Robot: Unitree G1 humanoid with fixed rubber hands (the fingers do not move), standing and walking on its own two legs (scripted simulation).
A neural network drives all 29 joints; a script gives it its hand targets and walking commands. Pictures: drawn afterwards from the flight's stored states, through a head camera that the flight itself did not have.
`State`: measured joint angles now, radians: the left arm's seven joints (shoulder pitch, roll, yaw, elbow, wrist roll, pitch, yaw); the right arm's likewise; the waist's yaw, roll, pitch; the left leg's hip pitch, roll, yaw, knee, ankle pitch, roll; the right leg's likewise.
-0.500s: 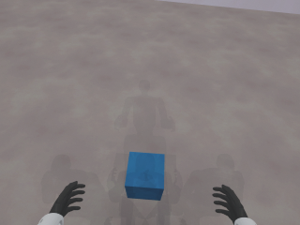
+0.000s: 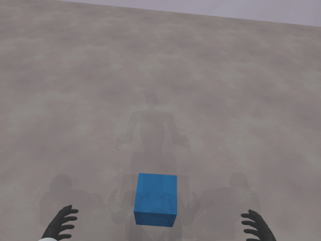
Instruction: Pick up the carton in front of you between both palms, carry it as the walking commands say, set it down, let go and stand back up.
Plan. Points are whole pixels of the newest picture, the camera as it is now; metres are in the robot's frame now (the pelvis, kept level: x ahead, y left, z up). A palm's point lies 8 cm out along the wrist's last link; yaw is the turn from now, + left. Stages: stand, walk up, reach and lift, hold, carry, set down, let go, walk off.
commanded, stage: stand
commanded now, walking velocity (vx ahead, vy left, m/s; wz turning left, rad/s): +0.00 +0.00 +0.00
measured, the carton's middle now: (156, 200) +0.43 +0.01 -0.65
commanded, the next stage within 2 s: none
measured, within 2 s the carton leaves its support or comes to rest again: neither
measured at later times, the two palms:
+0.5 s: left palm (42, 239) +0.14 +0.29 -0.08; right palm out of the picture +0.14 -0.29 -0.08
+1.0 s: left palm out of the picture +0.08 +0.30 -0.09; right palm out of the picture +0.11 -0.30 -0.08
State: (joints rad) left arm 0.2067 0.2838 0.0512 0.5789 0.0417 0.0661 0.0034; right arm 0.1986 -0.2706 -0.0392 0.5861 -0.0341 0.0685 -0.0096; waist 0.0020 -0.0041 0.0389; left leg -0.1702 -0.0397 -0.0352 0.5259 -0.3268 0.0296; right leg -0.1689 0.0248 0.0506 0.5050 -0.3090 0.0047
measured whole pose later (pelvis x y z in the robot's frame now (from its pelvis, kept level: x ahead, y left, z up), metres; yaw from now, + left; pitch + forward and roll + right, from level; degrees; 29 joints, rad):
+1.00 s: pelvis -0.01 -0.01 +0.01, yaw +2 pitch -3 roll +0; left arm 0.16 0.36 0.04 0.92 0.02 0.00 0.01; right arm 0.16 -0.36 0.00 0.90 -0.03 -0.01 -0.02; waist 0.01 0.00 0.01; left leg -0.11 -0.03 -0.06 0.40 -0.25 0.02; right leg -0.10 0.02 0.02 0.38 -0.24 -0.01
